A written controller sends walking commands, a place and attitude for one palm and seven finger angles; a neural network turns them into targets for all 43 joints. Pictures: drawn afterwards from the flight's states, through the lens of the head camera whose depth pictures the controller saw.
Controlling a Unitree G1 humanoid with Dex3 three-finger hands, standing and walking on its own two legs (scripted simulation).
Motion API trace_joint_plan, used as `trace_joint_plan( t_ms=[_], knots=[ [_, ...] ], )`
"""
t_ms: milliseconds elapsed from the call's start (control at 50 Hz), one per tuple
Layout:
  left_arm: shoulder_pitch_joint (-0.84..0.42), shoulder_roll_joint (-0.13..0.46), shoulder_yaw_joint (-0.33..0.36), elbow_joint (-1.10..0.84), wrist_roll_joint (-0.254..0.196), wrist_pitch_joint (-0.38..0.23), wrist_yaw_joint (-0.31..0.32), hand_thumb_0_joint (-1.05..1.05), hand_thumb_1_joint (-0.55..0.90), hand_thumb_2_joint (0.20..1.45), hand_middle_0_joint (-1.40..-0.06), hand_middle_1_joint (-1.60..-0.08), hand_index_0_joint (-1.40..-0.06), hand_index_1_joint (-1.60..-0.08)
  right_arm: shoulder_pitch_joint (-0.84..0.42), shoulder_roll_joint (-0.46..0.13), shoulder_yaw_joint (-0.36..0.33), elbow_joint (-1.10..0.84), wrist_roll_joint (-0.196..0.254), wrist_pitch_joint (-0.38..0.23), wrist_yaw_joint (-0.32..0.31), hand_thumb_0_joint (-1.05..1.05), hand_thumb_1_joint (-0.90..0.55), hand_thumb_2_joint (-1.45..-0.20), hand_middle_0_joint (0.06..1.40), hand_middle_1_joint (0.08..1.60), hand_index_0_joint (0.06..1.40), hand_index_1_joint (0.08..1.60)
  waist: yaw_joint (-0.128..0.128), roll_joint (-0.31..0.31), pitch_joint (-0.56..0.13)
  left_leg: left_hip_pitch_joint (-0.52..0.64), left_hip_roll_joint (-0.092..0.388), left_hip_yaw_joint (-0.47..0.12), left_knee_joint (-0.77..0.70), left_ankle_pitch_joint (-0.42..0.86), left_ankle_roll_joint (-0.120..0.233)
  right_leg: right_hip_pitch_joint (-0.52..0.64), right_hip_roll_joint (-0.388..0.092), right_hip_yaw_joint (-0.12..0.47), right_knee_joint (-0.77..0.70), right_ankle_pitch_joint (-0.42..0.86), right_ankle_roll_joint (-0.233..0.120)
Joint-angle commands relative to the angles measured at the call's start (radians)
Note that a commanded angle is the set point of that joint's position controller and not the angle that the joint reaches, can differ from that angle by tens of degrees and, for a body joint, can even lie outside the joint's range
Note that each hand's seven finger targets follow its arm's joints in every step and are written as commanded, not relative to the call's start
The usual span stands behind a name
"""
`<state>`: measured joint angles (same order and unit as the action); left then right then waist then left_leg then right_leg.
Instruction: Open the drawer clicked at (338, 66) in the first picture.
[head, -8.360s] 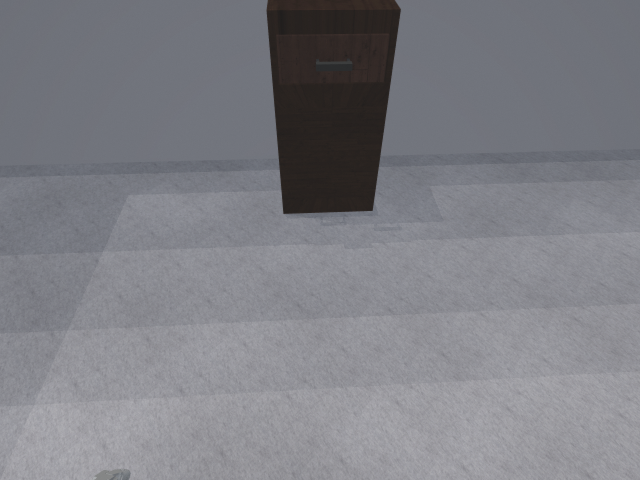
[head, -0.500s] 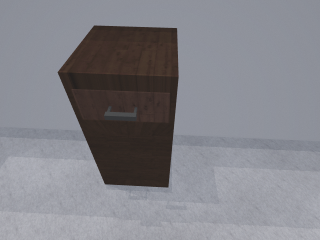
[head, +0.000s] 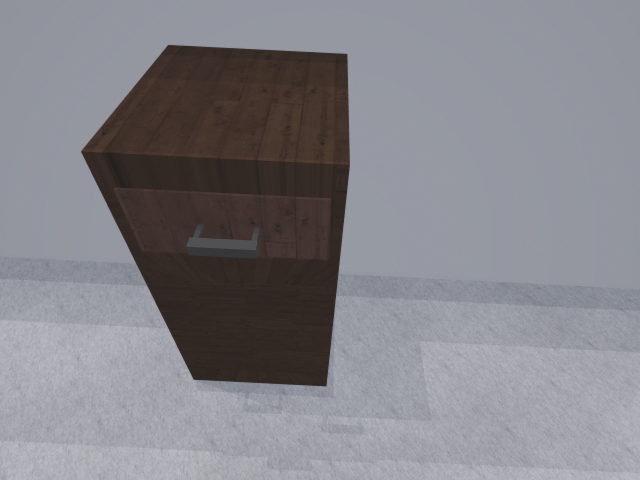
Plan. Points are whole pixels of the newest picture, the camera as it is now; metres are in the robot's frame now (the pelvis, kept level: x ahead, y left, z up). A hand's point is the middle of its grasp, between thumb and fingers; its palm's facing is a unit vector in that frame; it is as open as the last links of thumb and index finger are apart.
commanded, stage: come to a stop and stand still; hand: left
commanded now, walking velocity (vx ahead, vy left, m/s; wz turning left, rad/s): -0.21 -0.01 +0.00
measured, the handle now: (225, 239) +0.52 +0.21 -0.05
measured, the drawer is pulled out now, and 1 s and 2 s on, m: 0.00 0.00 0.00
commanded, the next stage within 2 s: look again from close up in 0.80 s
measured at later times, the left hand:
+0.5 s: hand out of the picture -0.01 +0.19 -0.17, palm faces +0.03 -0.98 -0.21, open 7.4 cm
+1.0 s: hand out of the picture -0.06 +0.17 -0.16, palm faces +0.02 -0.98 -0.17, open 7.4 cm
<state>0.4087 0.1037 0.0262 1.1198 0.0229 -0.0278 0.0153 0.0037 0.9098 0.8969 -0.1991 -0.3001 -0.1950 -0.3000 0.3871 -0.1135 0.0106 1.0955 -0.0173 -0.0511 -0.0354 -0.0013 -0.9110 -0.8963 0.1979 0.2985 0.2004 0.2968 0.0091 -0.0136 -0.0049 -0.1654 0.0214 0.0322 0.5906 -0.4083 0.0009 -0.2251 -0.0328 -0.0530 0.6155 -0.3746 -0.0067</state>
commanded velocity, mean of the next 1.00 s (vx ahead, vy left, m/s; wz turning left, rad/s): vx -0.02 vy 0.00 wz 0.00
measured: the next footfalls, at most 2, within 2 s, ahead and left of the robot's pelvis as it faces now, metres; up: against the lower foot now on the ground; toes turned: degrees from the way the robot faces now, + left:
none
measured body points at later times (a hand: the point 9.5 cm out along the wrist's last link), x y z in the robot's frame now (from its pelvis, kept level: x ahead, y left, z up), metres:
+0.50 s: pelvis -0.04 +0.01 +0.00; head -0.05 +0.01 +0.45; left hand -0.01 +0.24 -0.15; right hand +0.00 -0.22 -0.14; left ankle -0.05 +0.12 -0.73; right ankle -0.03 -0.12 -0.73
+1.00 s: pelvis -0.03 +0.01 +0.01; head -0.02 +0.00 +0.46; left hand -0.06 +0.22 -0.15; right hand -0.06 -0.21 -0.15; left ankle -0.05 +0.12 -0.73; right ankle -0.03 -0.12 -0.73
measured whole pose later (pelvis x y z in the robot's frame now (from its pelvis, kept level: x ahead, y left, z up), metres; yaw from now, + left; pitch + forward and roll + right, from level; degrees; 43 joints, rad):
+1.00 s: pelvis -0.03 +0.01 +0.01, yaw +0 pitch -1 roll +0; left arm 0.34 0.14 -0.02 1.11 0.01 -0.01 0.02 0.00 0.91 0.90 -0.20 -0.30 -0.20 -0.30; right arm 0.34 -0.15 0.03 1.11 -0.01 -0.01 -0.01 0.00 -0.91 -0.90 0.20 0.30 0.20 0.30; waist 0.00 0.01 0.03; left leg -0.19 0.01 0.06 0.48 -0.28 0.01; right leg -0.23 -0.05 -0.05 0.50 -0.26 0.01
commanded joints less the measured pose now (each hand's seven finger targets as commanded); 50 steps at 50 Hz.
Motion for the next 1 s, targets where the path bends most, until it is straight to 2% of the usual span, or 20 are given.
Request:
trace_joint_plan(
  t_ms=[0, 20, 60, 140, 240, 260, 280, 300, 320, 340, 360, 380, 400, 420, 460, 480, 520, 620, 820, 980],
  knots=[
    [0.129, 0.102, 0.017, -0.006, -0.012, -0.025, 0.024, 0.0, 0.9, 0.9, -0.2, -0.3, -0.2, -0.3, 0.045, -0.068, -0.015, -0.024, 0.013, 0.001, -0.021, 0.0, -0.9, -0.9, 0.2, 0.3, 0.2, 0.3, 0.008, -0.06, 0.021, -0.132, 0.043, -0.003, -0.03, 0.546, 0.017, 0.19, -0.139, 0.074, -0.064, 0.974, -0.052],
    [0.101, 0.107, 0.014, -0.015, -0.016, -0.019, 0.029, 0.0, 0.9, 0.9, -0.2, -0.3, -0.2, -0.3, 0.04, -0.064, -0.015, -0.018, 0.015, 0.008, -0.021, 0.0, -0.9, -0.9, 0.2, 0.3, 0.2, 0.3, -0.002, -0.043, 0.012, -0.107, 0.043, -0.007, -0.071, 0.551, 0.006, 0.184, -0.14, 0.063, -0.051, 1.027, -0.043],
    [0.057, 0.109, 0.014, -0.042, -0.017, -0.008, 0.033, 0.0, 0.9, 0.9, -0.2, -0.3, -0.2, -0.3, 0.038, -0.067, -0.023, -0.01, 0.016, 0.017, -0.023, 0.0, -0.9, -0.9, 0.2, 0.3, 0.2, 0.3, -0.002, -0.004, 0.008, -0.049, 0.058, -0.016, -0.092, 0.663, 0.01, 0.143, -0.123, 0.049, -0.043, 0.926, -0.022],
    [0.007, 0.112, 0.02, -0.081, -0.013, 0.013, 0.038, 0.0, 0.9, 0.9, -0.2, -0.3, -0.2, -0.3, 0.031, -0.083, -0.035, -0.013, 0.013, 0.033, -0.022, 0.0, -0.9, -0.9, 0.2, 0.3, 0.2, 0.3, -0.001, 0.016, 0.025, -0.015, 0.08, -0.025, -0.098, 0.738, 0.024, 0.086, -0.097, 0.044, -0.059, 0.703, -0.021],
    [-0.017, 0.115, 0.018, -0.105, -0.011, 0.016, 0.035, 0.0, 0.9, 0.9, -0.2, -0.3, -0.2, -0.3, 0.005, -0.087, -0.033, -0.033, 0.008, 0.037, -0.013, 0.0, -0.9, -0.9, 0.2, 0.3, 0.2, 0.3, -0.001, -0.005, -0.022, -0.01, 0.077, -0.039, -0.117, 0.613, 0.028, 0.104, -0.098, 0.055, -0.094, 0.615, -0.034],
    [0.029, 0.2, 0.024, -0.068, -0.008, 0.001, 0.068, 0.0, 0.9, 0.9, -0.2, -0.3, -0.2, -0.3, -0.128, -0.167, -0.056, -0.113, 0.025, 0.033, 0.001, 0.0, -0.9, -0.9, 0.2, 0.3, 0.2, 0.3, 0.03, -0.099, 0.031, -0.105, 0.082, 0.006, 0.097, 0.526, -0.01, 0.071, -0.149, 0.113, -0.149, 0.969, -0.007],
    [0.015, 0.214, 0.026, -0.117, -0.006, -0.011, 0.061, 0.0, 0.9, 0.9, -0.2, -0.3, -0.2, -0.3, -0.106, -0.1, -0.051, -0.16, 0.017, 0.039, 0.012, 0.0, -0.9, -0.9, 0.2, 0.3, 0.2, 0.3, 0.004, -0.176, -0.022, -0.178, 0.025, -0.018, 0.108, 0.035, 0.007, 0.134, -0.226, 0.178, -0.157, 0.963, -0.06],
    [-0.034, 0.2, 0.013, -0.128, 0.001, -0.016, 0.055, 0.0, 0.9, 0.9, -0.2, -0.3, -0.2, -0.3, -0.09, -0.086, -0.046, -0.155, 0.018, 0.044, 0.014, 0.0, -0.9, -0.9, 0.2, 0.3, 0.2, 0.3, -0.013, -0.172, -0.067, -0.148, 0.028, -0.008, 0.08, -0.039, 0.007, 0.12, -0.231, 0.157, -0.171, 0.8, -0.095],
    [-0.077, 0.201, 0.009, -0.15, -0.001, -0.011, 0.049, 0.0, 0.9, 0.9, -0.2, -0.3, -0.2, -0.3, -0.06, -0.08, -0.042, -0.152, 0.014, 0.049, 0.02, 0.0, -0.9, -0.9, 0.2, 0.3, 0.2, 0.3, -0.032, -0.076, -0.091, -0.077, 0.015, 0.018, -0.001, 0.015, 0.009, 0.092, -0.2, 0.13, -0.154, 0.637, -0.104],
    [-0.109, 0.201, 0.008, -0.16, -0.008, -0.008, 0.046, 0.0, 0.9, 0.9, -0.2, -0.3, -0.2, -0.3, -0.018, -0.088, -0.04, -0.13, 0.01, 0.045, 0.023, 0.0, -0.9, -0.9, 0.2, 0.3, 0.2, 0.3, -0.057, -0.001, -0.082, -0.027, 0.018, 0.006, -0.086, 0.137, 0.012, 0.042, -0.163, 0.105, -0.115, 0.46, -0.088],
    [-0.11, 0.184, 0.003, -0.164, -0.016, -0.001, 0.041, 0.0, 0.9, 0.9, -0.2, -0.3, -0.2, -0.3, -0.02, -0.119, -0.039, -0.126, 0.004, 0.038, 0.024, 0.0, -0.9, -0.9, 0.2, 0.3, 0.2, 0.3, -0.042, 0.096, -0.044, -0.02, 0.069, -0.047, -0.118, 0.274, 0.031, -0.003, -0.102, 0.076, -0.092, 0.332, -0.055],
    [-0.107, 0.175, 0.001, -0.169, -0.012, 0.012, 0.039, 0.0, 0.9, 0.9, -0.2, -0.3, -0.2, -0.3, -0.05, -0.143, -0.039, -0.138, 0.001, 0.037, 0.023, 0.0, -0.9, -0.9, 0.2, 0.3, 0.2, 0.3, -0.02, 0.159, 0.008, -0.085, 0.111, -0.089, -0.15, 0.303, 0.048, -0.01, -0.06, 0.045, -0.101, 0.181, -0.036],
    [-0.107, 0.169, -0.007, -0.163, -0.009, 0.021, 0.036, 0.0, 0.9, 0.9, -0.2, -0.3, -0.2, -0.3, -0.08, -0.153, -0.035, -0.146, 0.002, 0.037, 0.021, 0.0, -0.9, -0.9, 0.2, 0.3, 0.2, 0.3, -0.01, 0.191, 0.067, -0.145, 0.118, -0.112, -0.193, 0.259, 0.058, -0.002, -0.036, 0.027, -0.111, 0.092, -0.024],
    [-0.098, 0.162, -0.011, -0.155, -0.005, 0.025, 0.032, 0.0, 0.9, 0.9, -0.2, -0.3, -0.2, -0.3, -0.093, -0.156, -0.032, -0.152, 0.002, 0.04, 0.02, 0.0, -0.9, -0.9, 0.2, 0.3, 0.2, 0.3, -0.001, 0.152, 0.128, -0.197, 0.119, -0.115, -0.214, 0.188, 0.064, -0.005, -0.029, 0.024, -0.13, 0.064, -0.02],
    [-0.1, 0.163, -0.019, -0.147, -0.006, 0.026, 0.023, 0.0, 0.9, 0.9, -0.2, -0.3, -0.2, -0.3, -0.095, -0.166, -0.027, -0.16, 0.002, 0.041, 0.021, 0.0, -0.9, -0.9, 0.2, 0.3, 0.2, 0.3, -0.006, 0.046, 0.158, -0.219, 0.091, -0.116, -0.254, 0.019, 0.055, -0.016, -0.035, 0.049, -0.17, 0.038, -0.024],
    [-0.102, 0.166, -0.02, -0.148, -0.007, 0.027, 0.02, 0.0, 0.9, 0.9, -0.2, -0.3, -0.2, -0.3, -0.091, -0.176, -0.028, -0.161, 0.0, 0.042, 0.022, 0.0, -0.9, -0.9, 0.2, 0.3, 0.2, 0.3, -0.008, 0.044, 0.164, -0.221, 0.086, -0.115, -0.275, -0.049, 0.051, -0.029, -0.037, 0.055, -0.181, 0.005, -0.024],
    [-0.092, 0.171, -0.019, -0.148, -0.004, 0.028, 0.016, 0.0, 0.9, 0.9, -0.2, -0.3, -0.2, -0.3, -0.084, -0.183, -0.026, -0.154, -0.003, 0.04, 0.023, 0.0, -0.9, -0.9, 0.2, 0.3, 0.2, 0.3, -0.007, 0.103, 0.155, -0.222, 0.088, -0.126, -0.316, -0.105, 0.053, -0.023, -0.033, 0.047, -0.174, 0.009, -0.023],
    [-0.069, 0.171, -0.021, -0.134, -0.002, 0.023, 0.011, 0.0, 0.9, 0.9, -0.2, -0.3, -0.2, -0.3, -0.075, -0.188, -0.023, -0.139, -0.003, 0.041, 0.024, 0.0, -0.9, -0.9, 0.2, 0.3, 0.2, 0.3, -0.003, 0.016, 0.133, -0.211, 0.078, -0.123, -0.316, -0.12, 0.056, -0.023, -0.043, 0.064, -0.201, -0.03, -0.02],
    [-0.049, 0.158, -0.027, -0.081, -0.011, 0.006, 0.01, 0.0, 0.9, 0.9, -0.2, -0.3, -0.2, -0.3, -0.023, -0.149, -0.008, -0.063, 0.005, 0.032, 0.019, 0.0, -0.9, -0.9, 0.2, 0.3, 0.2, 0.3, -0.012, -0.007, 0.098, -0.119, 0.062, -0.075, -0.245, 0.084, 0.045, -0.032, -0.072, 0.09, -0.23, 0.048, -0.024],
    [-0.029, 0.139, -0.024, -0.033, -0.013, -0.003, 0.016, 0.0, 0.9, 0.9, -0.2, -0.3, -0.2, -0.3, -0.007, -0.123, -0.003, -0.001, 0.008, 0.02, 0.009, 0.0, -0.9, -0.9, 0.2, 0.3, 0.2, 0.3, -0.006, 0.006, 0.049, -0.066, 0.072, -0.052, -0.204, 0.262, 0.039, 0.034, -0.08, 0.069, -0.194, 0.252, -0.028]
  ],
)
